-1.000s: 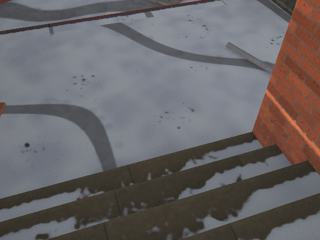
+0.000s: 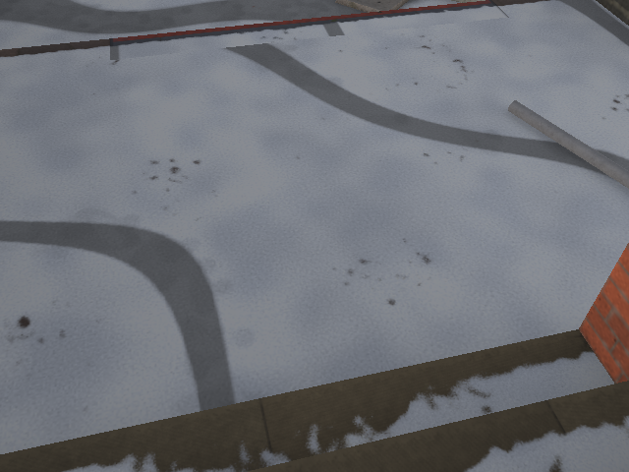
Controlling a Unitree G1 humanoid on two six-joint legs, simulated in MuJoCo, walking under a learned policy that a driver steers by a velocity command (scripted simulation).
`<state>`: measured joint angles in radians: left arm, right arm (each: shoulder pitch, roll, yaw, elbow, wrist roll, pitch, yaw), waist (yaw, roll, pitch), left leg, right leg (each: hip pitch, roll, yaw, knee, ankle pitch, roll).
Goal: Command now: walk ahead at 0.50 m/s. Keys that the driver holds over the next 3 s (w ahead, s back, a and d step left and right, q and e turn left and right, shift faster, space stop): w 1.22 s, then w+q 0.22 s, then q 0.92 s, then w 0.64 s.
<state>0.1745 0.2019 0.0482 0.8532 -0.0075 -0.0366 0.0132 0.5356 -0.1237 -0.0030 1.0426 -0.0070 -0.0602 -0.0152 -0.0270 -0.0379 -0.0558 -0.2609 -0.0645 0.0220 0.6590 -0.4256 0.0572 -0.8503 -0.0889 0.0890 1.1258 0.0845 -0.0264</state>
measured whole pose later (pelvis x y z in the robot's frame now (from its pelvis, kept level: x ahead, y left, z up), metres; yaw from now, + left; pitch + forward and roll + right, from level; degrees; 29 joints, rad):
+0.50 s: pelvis +0.28 -0.11 -0.18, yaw +0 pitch +2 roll +0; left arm 0.45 0.14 0.02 1.05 0.02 -0.05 -0.03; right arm 0.28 -0.21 -0.07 0.86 0.02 -0.03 -0.06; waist 0.01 0.05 -0.03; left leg -0.79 0.07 -0.09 1.40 -0.20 0.04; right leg -0.37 0.05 -0.04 0.71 -0.38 -0.07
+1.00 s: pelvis +0.56 -0.05 -0.35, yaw -1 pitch +2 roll +0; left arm 0.36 0.20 0.04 0.96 -0.06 -0.04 0.04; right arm 0.33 -0.16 -0.04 0.92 0.00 -0.03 0.05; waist 0.01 -0.01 -0.03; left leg -0.37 -0.04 0.03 0.67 -0.32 0.08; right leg -0.73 0.05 0.12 1.99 -0.63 -0.05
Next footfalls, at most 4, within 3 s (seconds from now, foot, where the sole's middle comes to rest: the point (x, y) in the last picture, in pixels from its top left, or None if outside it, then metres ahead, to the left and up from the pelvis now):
0.28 right None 0.32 -0.18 -0.93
0.86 left None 0.62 0.03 -1.11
1.42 right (381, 410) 0.96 -0.23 -1.28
2.08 left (279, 384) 1.16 0.10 -1.46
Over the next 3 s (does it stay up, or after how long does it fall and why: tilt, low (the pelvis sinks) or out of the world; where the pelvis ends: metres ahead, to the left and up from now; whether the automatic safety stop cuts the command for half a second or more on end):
stays up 1.33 0.02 -0.68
